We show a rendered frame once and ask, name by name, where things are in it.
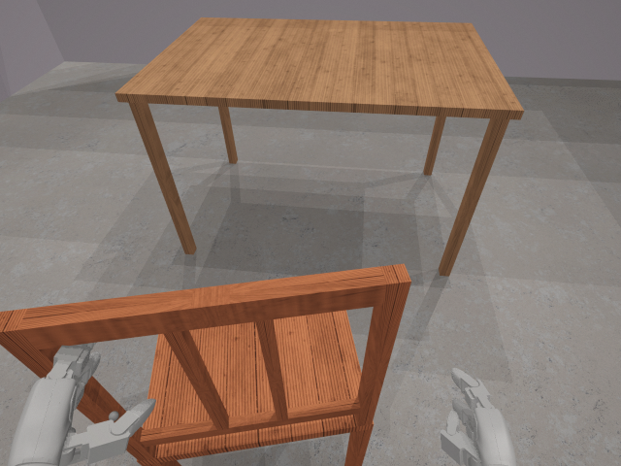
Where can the chair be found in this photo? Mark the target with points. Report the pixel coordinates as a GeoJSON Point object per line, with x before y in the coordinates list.
{"type": "Point", "coordinates": [236, 366]}

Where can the left robot hand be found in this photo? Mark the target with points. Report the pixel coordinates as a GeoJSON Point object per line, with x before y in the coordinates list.
{"type": "Point", "coordinates": [42, 431]}

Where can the right robot hand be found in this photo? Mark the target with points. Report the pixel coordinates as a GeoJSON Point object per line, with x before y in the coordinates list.
{"type": "Point", "coordinates": [488, 441]}

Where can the table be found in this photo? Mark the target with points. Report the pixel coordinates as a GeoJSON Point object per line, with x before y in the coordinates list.
{"type": "Point", "coordinates": [437, 69]}

